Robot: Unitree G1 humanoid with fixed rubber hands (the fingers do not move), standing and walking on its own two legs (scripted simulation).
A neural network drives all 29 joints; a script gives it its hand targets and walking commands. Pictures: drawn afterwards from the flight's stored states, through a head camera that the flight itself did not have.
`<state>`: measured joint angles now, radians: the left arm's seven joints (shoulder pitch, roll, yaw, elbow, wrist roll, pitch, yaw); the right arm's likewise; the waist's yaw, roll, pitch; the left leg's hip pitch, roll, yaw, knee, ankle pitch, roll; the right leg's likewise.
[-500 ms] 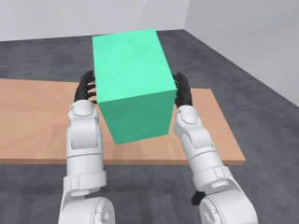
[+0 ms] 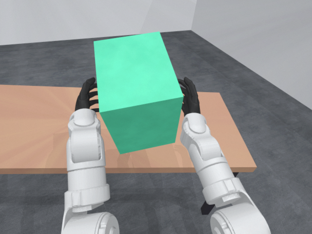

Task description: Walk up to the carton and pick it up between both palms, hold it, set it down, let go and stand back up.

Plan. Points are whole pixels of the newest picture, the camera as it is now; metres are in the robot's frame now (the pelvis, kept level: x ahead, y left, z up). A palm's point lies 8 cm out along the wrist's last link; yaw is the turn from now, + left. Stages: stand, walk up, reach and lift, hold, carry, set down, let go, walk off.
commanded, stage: hold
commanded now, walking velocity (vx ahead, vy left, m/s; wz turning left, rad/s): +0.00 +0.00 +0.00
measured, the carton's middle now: (138, 97) +0.42 +0.01 +0.16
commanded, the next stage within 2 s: none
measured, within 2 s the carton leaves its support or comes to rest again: neither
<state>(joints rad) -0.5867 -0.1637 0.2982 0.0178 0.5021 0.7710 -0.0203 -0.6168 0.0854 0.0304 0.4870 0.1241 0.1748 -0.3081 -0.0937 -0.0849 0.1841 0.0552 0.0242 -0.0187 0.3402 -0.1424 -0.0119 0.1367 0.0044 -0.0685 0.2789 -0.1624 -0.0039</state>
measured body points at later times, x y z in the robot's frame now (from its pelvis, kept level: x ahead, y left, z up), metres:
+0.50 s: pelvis +0.00 +0.00 +0.00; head -0.03 +0.04 +0.45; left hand +0.37 +0.14 +0.17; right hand +0.37 -0.12 +0.17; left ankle +0.05 +0.13 -0.75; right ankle +0.02 -0.11 -0.75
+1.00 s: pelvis +0.00 +0.00 +0.00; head -0.03 +0.04 +0.45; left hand +0.37 +0.14 +0.17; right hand +0.37 -0.11 +0.17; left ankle +0.05 +0.13 -0.75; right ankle +0.02 -0.11 -0.75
